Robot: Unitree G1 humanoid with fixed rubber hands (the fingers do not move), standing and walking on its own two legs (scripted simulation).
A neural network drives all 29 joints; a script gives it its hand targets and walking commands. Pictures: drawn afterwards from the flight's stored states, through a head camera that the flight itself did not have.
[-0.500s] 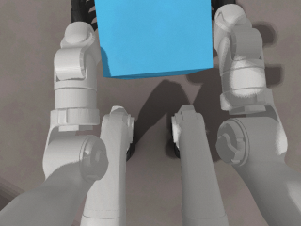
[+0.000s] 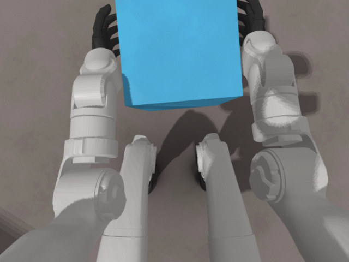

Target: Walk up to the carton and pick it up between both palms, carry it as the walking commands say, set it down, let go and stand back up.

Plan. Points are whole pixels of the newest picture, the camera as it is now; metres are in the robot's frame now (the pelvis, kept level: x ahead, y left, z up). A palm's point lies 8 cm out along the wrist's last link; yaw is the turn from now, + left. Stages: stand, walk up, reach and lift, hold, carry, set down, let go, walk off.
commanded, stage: reach and lift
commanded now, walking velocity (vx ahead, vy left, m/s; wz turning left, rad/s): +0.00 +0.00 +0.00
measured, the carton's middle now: (178, 46) +0.52 +0.00 -0.11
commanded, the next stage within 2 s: none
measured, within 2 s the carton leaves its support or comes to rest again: neither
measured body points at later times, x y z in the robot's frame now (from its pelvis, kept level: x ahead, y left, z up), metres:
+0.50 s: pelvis +0.01 +0.00 +0.06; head +0.26 -0.01 +0.43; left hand +0.48 +0.14 +0.00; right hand +0.50 -0.14 +0.00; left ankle +0.15 +0.13 -0.55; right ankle +0.17 -0.13 -0.55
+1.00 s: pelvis +0.02 +0.00 +0.12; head +0.23 +0.00 +0.51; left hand +0.45 +0.15 +0.07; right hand +0.49 -0.13 +0.08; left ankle +0.15 +0.13 -0.55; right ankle +0.16 -0.13 -0.55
